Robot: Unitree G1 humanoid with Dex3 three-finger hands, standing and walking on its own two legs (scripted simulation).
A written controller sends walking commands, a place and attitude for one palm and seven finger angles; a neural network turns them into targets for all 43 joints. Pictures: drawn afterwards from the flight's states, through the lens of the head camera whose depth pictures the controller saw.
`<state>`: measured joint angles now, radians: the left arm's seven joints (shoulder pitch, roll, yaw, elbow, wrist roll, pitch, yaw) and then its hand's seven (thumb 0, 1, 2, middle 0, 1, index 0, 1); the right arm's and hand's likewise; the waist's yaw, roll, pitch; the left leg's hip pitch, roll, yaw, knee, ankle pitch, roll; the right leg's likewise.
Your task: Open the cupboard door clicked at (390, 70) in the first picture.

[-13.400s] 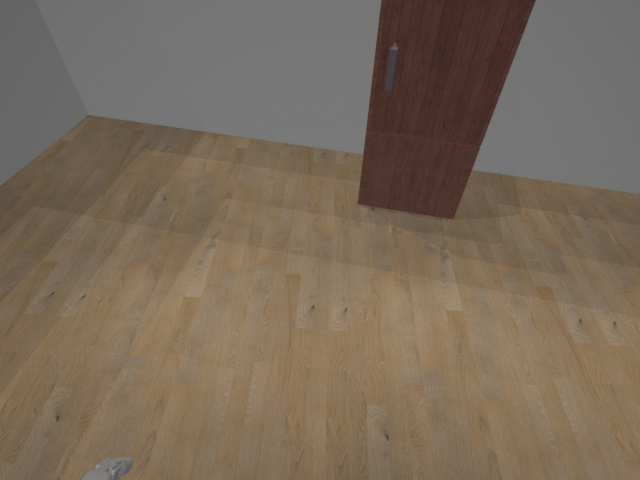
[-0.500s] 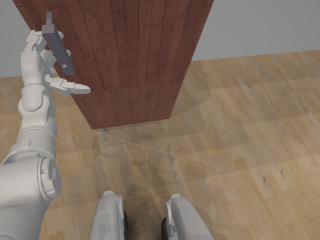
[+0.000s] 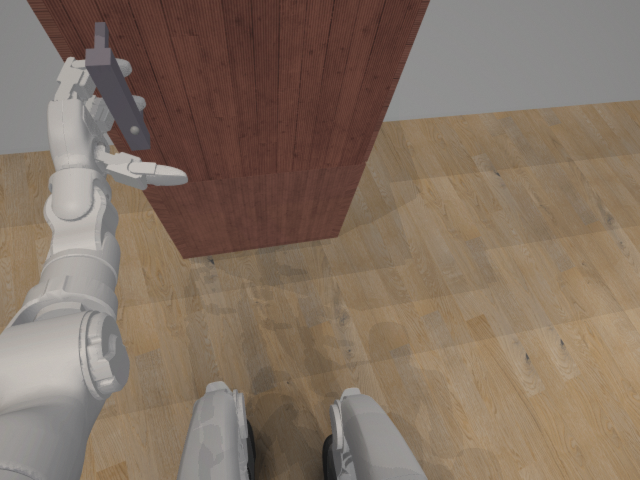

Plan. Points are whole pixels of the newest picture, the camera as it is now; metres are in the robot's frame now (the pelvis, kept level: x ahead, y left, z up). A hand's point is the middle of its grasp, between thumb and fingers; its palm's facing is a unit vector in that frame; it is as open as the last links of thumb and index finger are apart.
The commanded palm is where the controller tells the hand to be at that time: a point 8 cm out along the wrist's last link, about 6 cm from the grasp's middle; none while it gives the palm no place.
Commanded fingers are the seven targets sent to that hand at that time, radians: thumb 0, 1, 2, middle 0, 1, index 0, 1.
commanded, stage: close the thumb around the handle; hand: left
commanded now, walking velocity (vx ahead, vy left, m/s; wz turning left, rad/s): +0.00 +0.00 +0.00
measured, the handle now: (122, 91) +0.57 +0.20 +0.05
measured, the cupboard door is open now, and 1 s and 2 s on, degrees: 0 1 42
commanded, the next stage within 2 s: pull the door open along its arc in 0.74 s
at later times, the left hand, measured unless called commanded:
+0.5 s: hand (130, 134) +0.52 +0.19 +0.04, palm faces +0.12 -0.99 -0.02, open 8.3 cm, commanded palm +0.49 +0.22 +0.05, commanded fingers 0.00 0.84 0.88 -0.40 -1.34 -0.40 -1.34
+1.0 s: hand (140, 142) +0.50 +0.18 +0.04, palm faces +0.13 -0.99 -0.02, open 6.8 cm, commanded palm +0.46 +0.21 +0.05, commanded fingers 0.00 0.90 0.90 -0.40 -1.35 -0.40 -1.35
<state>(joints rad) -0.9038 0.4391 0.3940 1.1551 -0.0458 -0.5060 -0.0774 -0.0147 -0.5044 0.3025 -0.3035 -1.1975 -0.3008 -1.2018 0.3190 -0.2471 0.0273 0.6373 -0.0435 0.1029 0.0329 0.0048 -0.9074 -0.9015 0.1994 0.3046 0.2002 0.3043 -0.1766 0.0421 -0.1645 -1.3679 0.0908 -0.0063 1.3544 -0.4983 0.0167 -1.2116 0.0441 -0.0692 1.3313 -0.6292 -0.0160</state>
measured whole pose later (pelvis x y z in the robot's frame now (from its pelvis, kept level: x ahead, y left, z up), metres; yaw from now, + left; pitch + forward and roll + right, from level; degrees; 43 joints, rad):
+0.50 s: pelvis +0.00 +0.00 +0.00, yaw +0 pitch +29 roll -4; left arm -0.89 0.44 0.39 1.16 -0.05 -0.49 -0.09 0.00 0.31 0.65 -0.36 -1.28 -0.36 -1.29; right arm 0.32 -0.25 0.03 0.64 -0.04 0.12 0.03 0.00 -0.91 -0.90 0.20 0.30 0.20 0.30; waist -0.17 0.04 -0.17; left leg -1.36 0.09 0.00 1.35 -0.50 0.02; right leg -1.20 0.04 -0.07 1.33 -0.63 -0.01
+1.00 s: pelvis +0.00 +0.00 +0.01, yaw +0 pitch +28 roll -4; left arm -0.83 0.39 0.36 1.10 -0.06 -0.52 -0.06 0.01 0.60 0.79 -0.28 -1.32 -0.29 -1.32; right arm 0.32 -0.24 0.02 0.65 -0.04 0.11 0.04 0.01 -0.91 -0.90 0.20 0.30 0.20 0.30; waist -0.16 0.05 -0.17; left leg -1.33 0.09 0.00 1.33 -0.49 0.02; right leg -1.18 0.04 -0.06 1.31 -0.62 -0.01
